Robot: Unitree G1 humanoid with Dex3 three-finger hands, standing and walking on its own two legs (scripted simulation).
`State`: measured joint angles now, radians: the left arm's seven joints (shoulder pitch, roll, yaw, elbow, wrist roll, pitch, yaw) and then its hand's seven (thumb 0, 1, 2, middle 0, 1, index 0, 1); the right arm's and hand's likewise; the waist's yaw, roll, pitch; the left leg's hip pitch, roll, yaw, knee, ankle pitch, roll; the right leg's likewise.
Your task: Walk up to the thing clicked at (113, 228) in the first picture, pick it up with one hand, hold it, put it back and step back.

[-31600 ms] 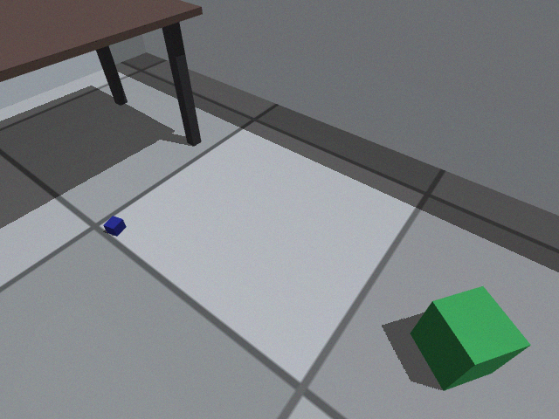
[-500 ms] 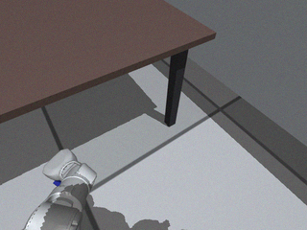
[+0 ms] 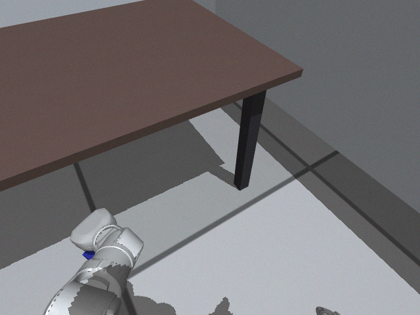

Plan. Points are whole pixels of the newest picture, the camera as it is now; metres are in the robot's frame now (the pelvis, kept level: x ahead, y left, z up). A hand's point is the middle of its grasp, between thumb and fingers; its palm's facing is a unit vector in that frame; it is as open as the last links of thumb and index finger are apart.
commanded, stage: hold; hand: left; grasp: from above
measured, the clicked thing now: (106, 252) +0.30 +0.25 -0.11
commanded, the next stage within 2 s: crouch in 1.54 s
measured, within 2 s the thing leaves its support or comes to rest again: neither
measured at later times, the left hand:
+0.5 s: hand (110, 239) +0.31 +0.22 -0.05, palm faces -0.23 -0.38 -0.90, open 7.3 cm
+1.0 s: hand (110, 242) +0.29 +0.21 -0.03, palm faces -0.22 -0.38 -0.90, open 7.4 cm
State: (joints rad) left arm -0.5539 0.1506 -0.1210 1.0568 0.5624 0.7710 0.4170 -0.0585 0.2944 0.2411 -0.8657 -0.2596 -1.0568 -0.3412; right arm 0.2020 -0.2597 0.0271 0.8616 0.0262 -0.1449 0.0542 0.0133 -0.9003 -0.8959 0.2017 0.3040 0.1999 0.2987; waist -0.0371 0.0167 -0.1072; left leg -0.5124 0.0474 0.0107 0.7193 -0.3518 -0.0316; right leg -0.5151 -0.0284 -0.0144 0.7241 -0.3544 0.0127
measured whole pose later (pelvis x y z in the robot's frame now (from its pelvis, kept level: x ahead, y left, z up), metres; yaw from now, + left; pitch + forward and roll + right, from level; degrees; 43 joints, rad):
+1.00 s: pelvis +0.00 +0.00 +0.01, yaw +0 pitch +4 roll +1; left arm -0.50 0.11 -0.18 0.91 0.55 0.90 0.37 -0.05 0.20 0.50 -0.81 -0.36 -0.94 -0.50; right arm 0.15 -0.26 0.04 0.84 0.03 -0.13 0.09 0.02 -0.90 -0.90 0.20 0.30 0.20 0.30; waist 0.00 0.03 -0.08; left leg -0.35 0.04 0.02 0.58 -0.29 -0.03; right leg -0.37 -0.03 -0.01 0.61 -0.31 0.01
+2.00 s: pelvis +0.00 +0.00 +0.01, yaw +0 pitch +7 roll +0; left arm -0.53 0.11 -0.14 1.09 0.59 0.77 0.41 -0.07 0.32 0.35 -0.76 -0.38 -0.96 -0.45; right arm 0.16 -0.24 0.01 0.85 0.02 -0.15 0.10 0.01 -0.87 -0.89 0.20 0.30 0.20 0.30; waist -0.02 0.00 -0.08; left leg -0.46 0.05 0.02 0.64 -0.31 -0.04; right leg -0.47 -0.02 -0.01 0.66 -0.32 0.01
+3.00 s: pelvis -0.09 +0.01 -0.34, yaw -4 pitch +36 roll -5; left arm -0.96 0.51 0.27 1.48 0.74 0.39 0.59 -0.10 0.31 0.28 -0.85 -0.28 -1.06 -0.36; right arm 0.13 -0.28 0.01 0.90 -0.12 -0.25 0.19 0.01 -0.90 -0.90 0.20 0.30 0.20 0.30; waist -0.20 0.04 -0.15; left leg -2.10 0.04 -0.10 2.14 -0.67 -0.03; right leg -2.06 -0.01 -0.02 2.08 -0.65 0.04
